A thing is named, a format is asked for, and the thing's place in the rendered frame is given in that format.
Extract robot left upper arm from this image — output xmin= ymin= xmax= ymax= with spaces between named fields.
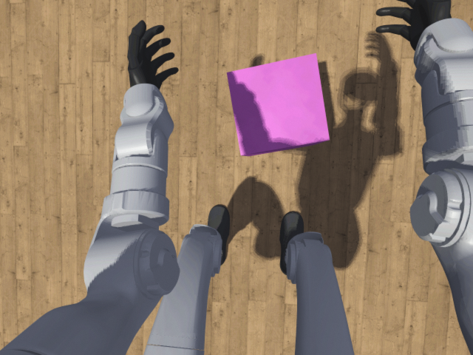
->
xmin=0 ymin=229 xmax=180 ymax=355

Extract robot right upper arm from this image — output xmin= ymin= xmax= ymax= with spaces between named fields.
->
xmin=410 ymin=168 xmax=473 ymax=355

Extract left robot foot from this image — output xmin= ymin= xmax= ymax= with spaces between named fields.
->
xmin=208 ymin=205 xmax=230 ymax=265

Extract carton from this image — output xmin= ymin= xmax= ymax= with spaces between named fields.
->
xmin=227 ymin=53 xmax=330 ymax=156

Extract robot right forearm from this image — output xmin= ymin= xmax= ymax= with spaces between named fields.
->
xmin=414 ymin=18 xmax=473 ymax=175

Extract robot left forearm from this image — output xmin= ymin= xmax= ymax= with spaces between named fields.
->
xmin=84 ymin=84 xmax=174 ymax=285

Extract robot left hand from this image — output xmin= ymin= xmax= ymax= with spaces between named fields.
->
xmin=127 ymin=20 xmax=178 ymax=90

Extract robot right hand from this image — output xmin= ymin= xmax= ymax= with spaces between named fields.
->
xmin=375 ymin=0 xmax=452 ymax=51

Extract left robot shin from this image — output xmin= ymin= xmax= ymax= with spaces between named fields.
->
xmin=181 ymin=224 xmax=222 ymax=247

